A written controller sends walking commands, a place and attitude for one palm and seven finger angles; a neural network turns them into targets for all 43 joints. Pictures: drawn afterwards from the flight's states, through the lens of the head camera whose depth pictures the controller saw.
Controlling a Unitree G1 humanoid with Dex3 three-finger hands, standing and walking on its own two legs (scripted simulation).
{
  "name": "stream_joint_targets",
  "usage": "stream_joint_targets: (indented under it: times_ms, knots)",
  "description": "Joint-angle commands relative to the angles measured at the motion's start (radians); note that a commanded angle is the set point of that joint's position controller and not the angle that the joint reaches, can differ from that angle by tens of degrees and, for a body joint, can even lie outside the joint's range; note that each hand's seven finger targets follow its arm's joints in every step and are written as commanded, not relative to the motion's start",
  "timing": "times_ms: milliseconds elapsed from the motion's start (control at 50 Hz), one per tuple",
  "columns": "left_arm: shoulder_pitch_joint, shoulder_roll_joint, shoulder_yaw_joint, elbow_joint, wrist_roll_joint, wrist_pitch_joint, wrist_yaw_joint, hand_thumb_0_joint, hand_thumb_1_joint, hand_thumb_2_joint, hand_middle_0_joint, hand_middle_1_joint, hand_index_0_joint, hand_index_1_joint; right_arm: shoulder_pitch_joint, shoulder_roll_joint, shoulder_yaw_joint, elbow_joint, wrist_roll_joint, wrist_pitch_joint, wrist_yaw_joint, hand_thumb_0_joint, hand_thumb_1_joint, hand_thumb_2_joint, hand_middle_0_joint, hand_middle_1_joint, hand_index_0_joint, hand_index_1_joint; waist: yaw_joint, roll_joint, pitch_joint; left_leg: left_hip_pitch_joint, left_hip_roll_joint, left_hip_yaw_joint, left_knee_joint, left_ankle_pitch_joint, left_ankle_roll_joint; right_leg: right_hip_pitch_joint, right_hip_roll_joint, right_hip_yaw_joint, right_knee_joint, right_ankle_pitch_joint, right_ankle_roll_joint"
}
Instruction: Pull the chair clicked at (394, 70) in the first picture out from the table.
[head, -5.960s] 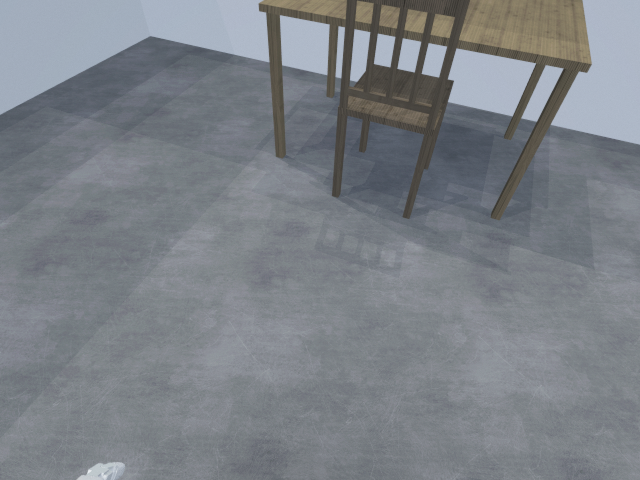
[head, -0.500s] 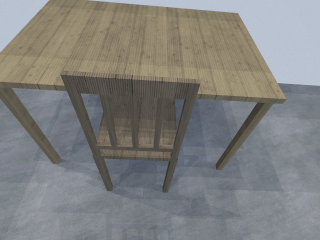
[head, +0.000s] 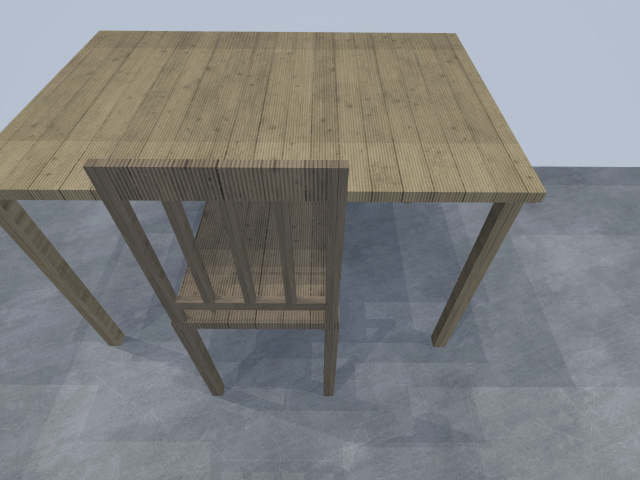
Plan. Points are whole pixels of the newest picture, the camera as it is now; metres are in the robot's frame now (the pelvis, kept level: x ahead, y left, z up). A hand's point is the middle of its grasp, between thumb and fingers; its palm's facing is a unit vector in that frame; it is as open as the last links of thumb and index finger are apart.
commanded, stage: come to a stop and stand still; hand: left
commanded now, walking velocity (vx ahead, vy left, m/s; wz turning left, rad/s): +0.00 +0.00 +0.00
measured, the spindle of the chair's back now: (239, 256) +0.49 +0.17 -0.08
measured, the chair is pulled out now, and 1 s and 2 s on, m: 0.00 0.00 0.00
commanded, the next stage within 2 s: look again from close up in 0.70 s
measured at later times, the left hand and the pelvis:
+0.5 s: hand out of the picture +0.00 +0.16 -0.18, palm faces +0.05 -0.98 -0.18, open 7.4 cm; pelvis +0.03 +0.00 +0.00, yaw -1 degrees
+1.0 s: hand out of the picture +0.04 +0.21 -0.19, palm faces -0.02 -0.98 -0.21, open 7.4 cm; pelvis +0.03 +0.04 -0.01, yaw -2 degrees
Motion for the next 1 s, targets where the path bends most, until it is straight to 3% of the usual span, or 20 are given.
stream_joint_targets:
  times_ms: [0,100,120,200,380,520,580,620,760,780,800,820,840,860,900,920,960,980]
  knots:
    - [0.087,0.105,0.02,-0.012,-0.002,-0.02,0.012,0.0,0.9,0.9,-0.2,-0.3,-0.2,-0.3,0.033,-0.071,-0.011,-0.033,0.0,-0.021,-0.009,0.0,-0.9,-0.9,0.2,0.3,0.2,0.3,0.013,-0.018,0.036,0.096,0.035,-0.03,-0.01,0.129,0.043,-0.133,-0.138,0.113,-0.116,0.225,0.01]
    - [0.113,0.102,0.023,-0.005,0.001,-0.021,0.018,0.0,0.9,0.9,-0.2,-0.3,-0.2,-0.3,0.008,-0.066,-0.014,-0.041,0.003,-0.021,-0.015,0.0,-0.9,-0.9,0.2,0.3,0.2,0.3,0.018,-0.03,0.024,0.103,0.033,-0.008,0.022,0.16,0.042,-0.098,-0.143,0.106,-0.082,0.434,0.028]
    - [0.116,0.106,0.024,-0.007,0.002,-0.02,0.019,0.0,0.9,0.9,-0.2,-0.3,-0.2,-0.3,0.006,-0.067,-0.014,-0.042,0.004,-0.02,-0.016,0.0,-0.9,-0.9,0.2,0.3,0.2,0.3,0.02,-0.058,0.033,0.096,0.031,-0.005,0.026,0.15,0.041,-0.092,-0.139,0.105,-0.081,0.455,0.037]
    - [0.124,0.107,0.023,-0.007,0.004,-0.017,0.021,0.0,0.9,0.9,-0.2,-0.3,-0.2,-0.3,-0.024,-0.071,-0.016,-0.053,0.004,-0.016,-0.017,0.0,-0.9,-0.9,0.2,0.3,0.2,0.3,0.021,-0.061,0.045,0.103,0.027,-0.001,0.036,0.15,0.043,-0.099,-0.142,0.107,-0.072,0.501,0.047]
    - [0.106,0.123,0.021,-0.016,0.005,-0.012,0.017,0.0,0.9,0.9,-0.2,-0.3,-0.2,-0.3,-0.061,-0.104,-0.013,-0.068,0.002,-0.018,-0.017,0.0,-0.9,-0.9,0.2,0.3,0.2,0.3,0.02,-0.005,0.043,0.147,0.04,-0.017,0.011,0.212,0.053,-0.104,-0.135,0.105,-0.079,0.406,0.035]
    - [0.089,0.138,0.021,-0.021,0.006,-0.012,0.012,0.0,0.9,0.9,-0.2,-0.3,-0.2,-0.3,-0.084,-0.121,-0.011,-0.08,0.003,-0.022,-0.014,0.0,-0.9,-0.9,0.2,0.3,0.2,0.3,0.026,-0.027,0.043,0.15,0.044,-0.03,-0.014,0.209,0.057,-0.093,-0.135,0.099,-0.091,0.351,0.035]
    - [0.087,0.145,0.02,-0.022,0.006,-0.014,0.012,0.0,0.9,0.9,-0.2,-0.3,-0.2,-0.3,-0.091,-0.131,-0.011,-0.081,0.002,-0.026,-0.013,0.0,-0.9,-0.9,0.2,0.3,0.2,0.3,0.026,-0.016,0.011,0.173,0.046,-0.029,-0.012,0.246,0.058,-0.082,-0.143,0.098,-0.084,0.377,0.034]
    - [0.082,0.15,0.02,-0.025,0.005,-0.015,0.012,0.0,0.9,0.9,-0.2,-0.3,-0.2,-0.3,-0.091,-0.132,-0.01,-0.081,0.004,-0.025,-0.013,0.0,-0.9,-0.9,0.2,0.3,0.2,0.3,0.027,-0.05,0.018,0.165,0.045,-0.029,-0.014,0.233,0.059,-0.074,-0.14,0.094,-0.088,0.392,0.036]
    - [0.074,0.157,0.02,-0.027,0.004,-0.013,0.012,0.0,0.9,0.9,-0.2,-0.3,-0.2,-0.3,-0.093,-0.138,-0.008,-0.076,0.002,-0.027,-0.01,0.0,-0.9,-0.9,0.2,0.3,0.2,0.3,0.029,-0.024,0.022,0.164,0.042,-0.033,-0.027,0.229,0.059,-0.073,-0.147,0.091,-0.092,0.354,0.036]
    - [0.144,0.176,0.013,-0.031,0.03,-0.062,0.05,0.0,0.9,0.9,-0.2,-0.3,-0.2,-0.3,-0.181,-0.166,-0.015,-0.161,0.007,-0.049,0.007,0.0,-0.9,-0.9,0.2,0.3,0.2,0.3,0.058,-0.048,0.064,0.072,0.028,0.039,0.256,0.254,0.043,-0.17,-0.199,0.183,-0.101,0.86,0.1]
    - [0.083,0.222,0.026,-0.084,0.027,-0.068,0.043,0.0,0.9,0.9,-0.2,-0.3,-0.2,-0.3,-0.111,-0.108,-0.01,-0.19,0.003,-0.038,0.019,0.0,-0.9,-0.9,0.2,0.3,0.2,0.3,-0.007,-0.092,0.031,-0.044,-0.009,0.003,0.235,-0.119,0.063,-0.062,-0.234,0.163,-0.022,0.92,0.046]
    - [0.049,0.236,0.032,-0.112,0.028,-0.073,0.038,0.0,0.9,0.9,-0.2,-0.3,-0.2,-0.3,-0.081,-0.113,-0.012,-0.194,-0.009,-0.034,0.023,0.0,-0.9,-0.9,0.2,0.3,0.2,0.3,-0.01,-0.111,-0.017,-0.045,-0.017,0.034,0.194,-0.136,0.065,-0.012,-0.237,0.142,0.027,0.985,0.004]
    - [0.036,0.222,0.026,-0.128,0.021,-0.072,0.033,0.0,0.9,0.9,-0.2,-0.3,-0.2,-0.3,-0.039,-0.119,-0.012,-0.198,-0.004,-0.037,0.02,0.0,-0.9,-0.9,0.2,0.3,0.2,0.3,-0.026,-0.131,-0.076,-0.002,-0.031,0.028,0.166,-0.103,0.07,0.0,-0.205,0.111,0.074,0.913,-0.013]
    - [0.034,0.207,0.024,-0.14,0.015,-0.07,0.031,0.0,0.9,0.9,-0.2,-0.3,-0.2,-0.3,-0.025,-0.133,-0.013,-0.198,-0.004,-0.043,0.018,0.0,-0.9,-0.9,0.2,0.3,0.2,0.3,-0.026,-0.097,-0.099,0.033,-0.025,0.017,0.14,0.026,0.078,-0.004,-0.173,0.104,0.113,0.855,-0.012]
    - [0.07,0.19,0.024,-0.15,0.008,-0.06,0.03,0.0,0.9,0.9,-0.2,-0.3,-0.2,-0.3,-0.025,-0.163,-0.017,-0.201,-0.004,-0.051,0.008,0.0,-0.9,-0.9,0.2,0.3,0.2,0.3,-0.002,0.004,-0.114,0.097,0.022,-0.017,0.167,0.306,0.098,-0.056,-0.134,0.095,0.134,0.66,0.002]
    - [0.077,0.19,0.023,-0.152,0.01,-0.053,0.029,0.0,0.9,0.9,-0.2,-0.3,-0.2,-0.3,-0.039,-0.162,-0.014,-0.206,-0.002,-0.051,0.006,0.0,-0.9,-0.9,0.2,0.3,0.2,0.3,0.011,0.045,-0.08,0.079,0.026,-0.023,0.173,0.345,0.101,-0.072,-0.128,0.094,0.117,0.589,0.007]
    - [0.067,0.191,0.019,-0.154,0.011,-0.036,0.026,0.0,0.9,0.9,-0.2,-0.3,-0.2,-0.3,-0.074,-0.161,-0.01,-0.221,0.001,-0.04,0.007,0.0,-0.9,-0.9,0.2,0.3,0.2,0.3,0.015,-0.009,-0.003,0.037,0.027,-0.037,0.148,0.234,0.094,-0.117,-0.12,0.1,0.068,0.403,0.007]
    - [0.057,0.191,0.016,-0.159,0.011,-0.031,0.024,0.0,0.9,0.9,-0.2,-0.3,-0.2,-0.3,-0.071,-0.163,-0.011,-0.224,0.0,-0.038,0.008,0.0,-0.9,-0.9,0.2,0.3,0.2,0.3,0.012,-0.023,0.002,0.036,0.026,-0.045,0.126,0.194,0.093,-0.126,-0.115,0.1,0.059,0.328,0.007]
